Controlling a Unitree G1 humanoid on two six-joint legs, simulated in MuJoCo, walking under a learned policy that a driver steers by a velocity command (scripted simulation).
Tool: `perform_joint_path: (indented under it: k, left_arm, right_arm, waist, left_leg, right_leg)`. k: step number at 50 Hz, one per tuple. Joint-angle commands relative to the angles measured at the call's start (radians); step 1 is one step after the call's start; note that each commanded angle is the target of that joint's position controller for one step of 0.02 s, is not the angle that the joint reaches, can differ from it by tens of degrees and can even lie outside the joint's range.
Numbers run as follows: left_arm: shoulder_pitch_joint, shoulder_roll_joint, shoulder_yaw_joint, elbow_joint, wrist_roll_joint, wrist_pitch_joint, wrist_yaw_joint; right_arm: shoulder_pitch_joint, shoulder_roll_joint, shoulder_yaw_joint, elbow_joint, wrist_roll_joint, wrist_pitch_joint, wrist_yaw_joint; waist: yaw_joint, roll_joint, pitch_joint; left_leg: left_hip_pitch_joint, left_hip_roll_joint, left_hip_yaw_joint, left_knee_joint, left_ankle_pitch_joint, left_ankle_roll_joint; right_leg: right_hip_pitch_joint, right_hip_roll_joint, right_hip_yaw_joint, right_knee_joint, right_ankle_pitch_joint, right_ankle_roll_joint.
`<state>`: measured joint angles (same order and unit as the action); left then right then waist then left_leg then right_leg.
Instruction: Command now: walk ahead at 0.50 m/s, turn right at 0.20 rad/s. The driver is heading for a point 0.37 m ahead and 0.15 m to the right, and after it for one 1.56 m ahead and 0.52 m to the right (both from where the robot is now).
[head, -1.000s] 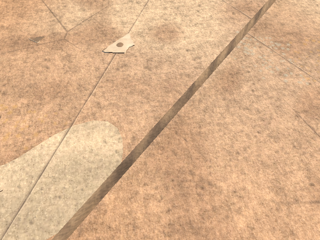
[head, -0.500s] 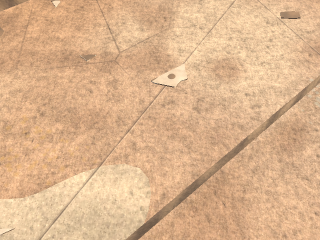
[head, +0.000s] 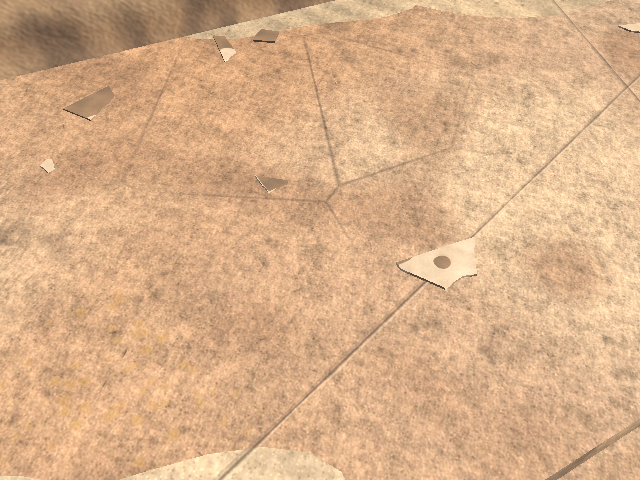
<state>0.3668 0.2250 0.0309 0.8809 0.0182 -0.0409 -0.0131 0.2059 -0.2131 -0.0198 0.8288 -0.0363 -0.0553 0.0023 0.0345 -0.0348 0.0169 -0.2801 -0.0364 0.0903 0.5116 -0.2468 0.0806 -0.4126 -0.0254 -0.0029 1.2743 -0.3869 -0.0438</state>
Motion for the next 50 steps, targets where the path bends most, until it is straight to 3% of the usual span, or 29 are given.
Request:
perform_joint_path:
  k: [1,3,7,10,11,13,16,17,18,19,20,21,22,23,24,25,26,27,28,29,30,32,35,37,40,43,46,48,50]
  left_arm:
    - [0.014,0.065,0.025,-0.065,0.015,0.019,-0.016]
    - [-0.023,0.03,0.025,-0.086,0.016,0.036,-0.021]
    - [-0.202,-0.003,0.016,-0.179,0.017,0.051,-0.009]
    - [-0.284,-0.026,0.006,-0.239,0.022,0.067,0.025]
    - [-0.323,-0.027,0.002,-0.267,0.021,0.066,0.033]
    - [-0.407,-0.049,-0.012,-0.306,0.019,0.06,0.038]
    - [-0.541,-0.082,-0.05,-0.401,0.021,0.045,0.02]
    - [-0.508,-0.078,-0.062,-0.401,0.02,0.044,0.003]
    - [-0.468,-0.075,-0.067,-0.388,0.008,0.042,-0.011]
    - [-0.423,-0.062,-0.063,-0.37,-0.008,0.047,-0.027]
    - [-0.303,-0.015,-0.039,-0.336,-0.003,0.052,-0.031]
    - [-0.133,0.035,-0.016,-0.301,-0.004,0.054,-0.033]
    - [0.015,0.091,0.009,-0.266,-0.005,0.045,-0.032]
    - [-0.029,0.184,0.045,-0.244,-0.016,0.034,-0.024]
    - [-0.027,0.295,0.088,-0.231,-0.027,0.046,-0.007]
    - [-0.087,0.284,0.095,-0.234,-0.013,0.044,0.003]
    - [-0.103,0.235,0.082,-0.195,-0.016,0.026,0.006]
    - [-0.138,0.158,0.064,-0.163,-0.004,0.007,0.011]
    - [-0.159,0.094,0.048,-0.142,-0.001,-0.005,0.016]
    - [-0.17,0.088,0.05,-0.136,0.005,-0.011,0.025]
    - [-0.15,0.072,0.044,-0.127,0.007,-0.02,0.026]
    - [-0.118,0.111,0.049,-0.141,-0.011,-0.042,0.022]
    - [-0.03,0.15,0.059,-0.145,-0.017,-0.052,0.026]
    - [0.003,0.171,0.065,-0.151,-0.024,-0.032,0.038]
    - [0.063,0.176,0.066,-0.153,-0.031,-0.003,0.049]
    - [0.125,0.19,0.073,-0.152,-0.022,0.017,0.063]
    - [0.152,0.203,0.078,-0.158,-0.003,0.029,0.072]
    - [0.128,0.199,0.079,-0.166,0.006,0.038,0.073]
    - [0.058,0.199,0.077,-0.181,0.005,0.04,0.07]
  right_arm:
    - [0.128,-0.079,-0.024,0.021,0.009,-0.023,-0.013]
    - [0.176,-0.079,-0.027,0.06,0.013,-0.04,-0.012]
    - [0.237,-0.072,-0.024,0.109,0.003,-0.053,-0.012]
    - [0.329,-0.074,-0.022,0.154,0.001,-0.063,-0.022]
    - [0.34,-0.077,-0.021,0.162,0.0,-0.066,-0.025]
    - [0.391,-0.073,-0.017,0.193,-0.007,-0.066,-0.031]
    - [0.417,-0.065,-0.006,0.226,0.004,-0.049,-0.05]
    - [0.383,-0.068,-0.004,0.206,0.011,-0.039,-0.056]
    - [0.338,-0.054,0.002,0.19,0.027,-0.035,-0.059]
    - [0.349,-0.093,-0.001,0.162,0.05,-0.037,-0.064]
    - [0.332,-0.195,-0.025,0.142,0.046,-0.037,-0.065]
    - [0.289,-0.278,-0.055,0.115,0.046,-0.033,-0.054]
    - [0.243,-0.312,-0.073,0.087,0.062,-0.041,-0.033]
    - [0.269,-0.191,-0.053,0.03,0.061,-0.06,-0.005]
    - [0.244,-0.163,-0.054,-0.033,0.035,-0.066,0.027]
    - [0.194,-0.112,-0.049,-0.078,0.011,-0.071,0.032]
    - [0.153,-0.074,-0.035,-0.102,0.01,-0.068,0.02]
    - [0.128,-0.026,-0.018,-0.122,0.008,-0.056,-0.004]
    - [0.082,-0.018,-0.006,-0.154,-0.003,-0.04,-0.023]
    - [0.077,-0.001,0.006,-0.182,-0.002,-0.022,-0.029]
    - [0.083,-0.015,0.008,-0.195,-0.004,-0.004,-0.031]
    - [0.074,-0.09,-0.007,-0.209,-0.01,0.015,-0.04]
    - [-0.047,-0.078,0.005,-0.254,-0.015,0.037,-0.038]
    - [-0.088,-0.059,0.017,-0.265,-0.013,0.054,-0.03]
    - [-0.175,-0.061,0.024,-0.28,-0.019,0.071,-0.024]
    - [-0.272,-0.077,0.029,-0.304,-0.012,0.079,-0.029]
    - [-0.309,-0.111,0.027,-0.311,-0.003,0.069,-0.032]
    - [-0.291,-0.127,0.026,-0.302,0.007,0.056,-0.032]
    - [-0.193,-0.139,0.022,-0.272,0.013,0.048,-0.036]
  waist:
    - [-0.022,0.119,0.03]
    - [-0.013,0.096,0.044]
    - [-0.021,0.096,0.086]
    - [-0.031,0.134,0.086]
    - [-0.026,0.107,0.104]
    - [-0.046,0.083,0.12]
    - [-0.046,0.07,0.13]
    - [-0.032,0.047,0.096]
    - [-0.006,0.024,0.072]
    - [-0.008,0.022,-0.017]
    - [0.061,0.122,-0.133]
    - [0.131,0.215,-0.262]
    - [0.206,0.239,-0.361]
    - [0.135,0.082,-0.388]
    - [0.101,-0.104,-0.486]
    - [0.049,0.045,-0.45]
    - [0.008,0.131,-0.285]
    - [-0.044,0.179,-0.105]
    - [-0.063,0.135,-0.034]
    - [-0.088,0.097,-0.002]
    - [-0.095,0.104,-0.015]
    - [-0.092,0.135,-0.024]
    - [-0.037,0.093,-0.076]
    - [-0.018,0.031,-0.127]
    - [0.029,-0.011,-0.133]
    - [0.069,-0.043,-0.121]
    - [0.077,-0.057,-0.112]
    - [0.062,-0.058,-0.097]
    - [0.009,-0.068,-0.097]
  left_leg:
    - [0.158,0.293,-0.281,-0.322,0.086,0.096]
    - [0.156,0.296,-0.22,-0.326,0.168,0.084]
    - [0.163,0.277,-0.086,-0.351,0.241,0.049]
    - [0.294,0.328,-0.091,-0.348,0.268,0.088]
    - [0.326,0.337,-0.082,-0.357,0.236,0.086]
    - [0.417,0.338,-0.066,-0.354,0.234,0.077]
    - [0.422,0.293,0.018,-0.415,0.316,0.046]
    - [0.354,0.265,0.077,-0.455,0.427,0.057]
    - [0.242,0.229,0.142,-0.449,0.668,0.055]
    - [0.19,0.268,0.149,-0.391,1.139,0.066]
    - [0.253,0.314,0.144,-0.194,1.585,0.058]
    - [0.338,0.337,0.129,0.032,1.728,0.052]
    - [0.323,0.321,0.131,0.315,1.624,0.024]
    - [-0.025,0.176,0.101,0.719,0.707,-0.033]
    - [-0.285,-0.048,-0.051,1.163,-0.045,-0.078]
    - [-0.38,0.014,-0.215,1.297,0.043,-0.048]
    - [-0.407,0.039,-0.185,1.321,0.07,-0.046]
    - [-0.453,0.071,-0.161,1.306,0.03,-0.044]
    - [-0.457,0.083,-0.158,1.325,0.03,-0.06]
    - [-0.468,0.095,-0.179,1.264,-0.039,-0.064]
    - [-0.476,0.1,-0.186,1.191,-0.045,-0.06]
    - [-0.459,0.125,-0.176,0.957,-0.072,-0.079]
    - [-0.464,0.092,-0.102,0.687,0.008,-0.09]
    - [-0.468,0.063,-0.083,0.589,0.101,-0.09]
    - [-0.478,0.03,-0.066,0.469,0.172,-0.094]
    - [-0.524,0.014,-0.081,0.382,0.167,-0.101]
    - [-0.541,0.001,-0.115,0.321,0.112,-0.092]
    - [-0.47,-0.01,-0.121,0.241,0.086,-0.078]
    - [-0.24,-0.025,-0.115,0.105,0.078,-0.048]
  right_leg:
    - [-0.304,-0.035,0.035,0.198,0.071,0.009]
    - [-0.396,-0.021,0.044,0.286,0.084,0.005]
    - [-0.584,-0.001,0.018,0.305,0.101,-0.004]
    - [-0.811,0.01,0.003,0.511,-0.017,-0.035]
    - [-0.883,0.006,0.015,0.516,-0.053,-0.05]
    - [-1.018,0.013,-0.003,0.547,-0.106,-0.077]
    - [-0.994,-0.021,-0.091,0.34,-0.144,-0.082]
    - [-0.824,-0.022,-0.183,0.193,-0.072,-0.082]
    - [-0.556,0.002,-0.246,-0.004,0.023,-0.088]
    - [-0.266,0.064,-0.301,-0.143,0.08,-0.105]
    - [-0.11,0.139,-0.314,-0.131,0.015,-0.118]
    - [0.014,0.17,-0.252,-0.207,-0.017,-0.153]
    - [0.202,0.171,-0.124,-0.377,0.04,-0.203]
    - [0.439,0.013,0.316,-0.621,-0.102,-0.286]
    - [0.556,-0.254,0.973,-0.893,0.097,-0.384]
    - [0.507,-0.244,1.002,-0.953,0.073,-0.333]
    - [0.338,-0.222,0.866,-0.95,0.058,-0.302]
    - [0.164,-0.182,0.702,-0.913,0.19,-0.254]
    - [0.038,-0.12,0.623,-0.86,0.404,-0.26]
    - [0.014,-0.072,0.481,-0.85,0.544,-0.261]
    - [0.037,-0.046,0.384,-0.845,0.621,-0.247]
    - [0.091,-0.059,0.332,-0.903,0.868,-0.231]
    - [0.216,-0.024,0.27,-0.91,1.155,-0.103]
    - [0.303,-0.002,0.241,-0.878,1.219,-0.045]
    - [0.37,0.015,0.254,-0.842,1.226,0.02]
    - [0.466,-0.003,0.328,-0.811,1.205,0.033]
    - [0.55,-0.033,0.406,-0.769,1.227,0.006]
    - [0.538,-0.032,0.415,-0.743,1.225,0.002]
    - [0.423,-0.001,0.398,-0.691,1.262,0.034]
